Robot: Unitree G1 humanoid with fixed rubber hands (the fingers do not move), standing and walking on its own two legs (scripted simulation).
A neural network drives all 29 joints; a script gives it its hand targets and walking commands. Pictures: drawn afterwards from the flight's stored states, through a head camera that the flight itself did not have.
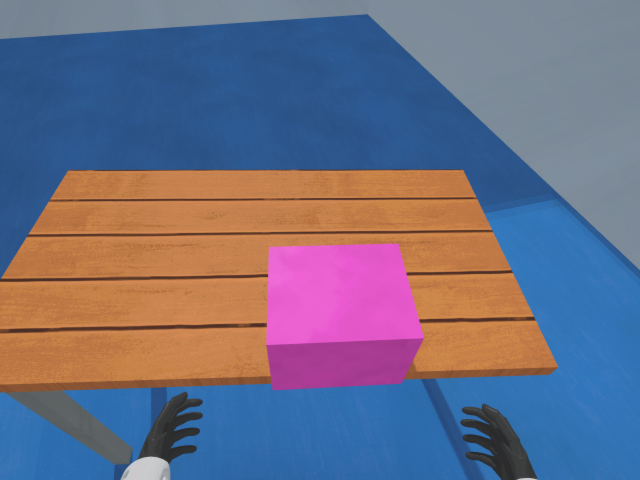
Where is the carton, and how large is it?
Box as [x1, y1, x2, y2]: [266, 244, 423, 389]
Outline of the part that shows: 398,244 269,247 266,345 273,389 386,384 401,382 423,336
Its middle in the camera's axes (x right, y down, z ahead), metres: +0.03 +0.12 +0.60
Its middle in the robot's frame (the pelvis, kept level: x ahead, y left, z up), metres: +0.36 +0.00 -0.05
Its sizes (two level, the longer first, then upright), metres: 0.204 0.165 0.151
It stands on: a table, 0.65 m high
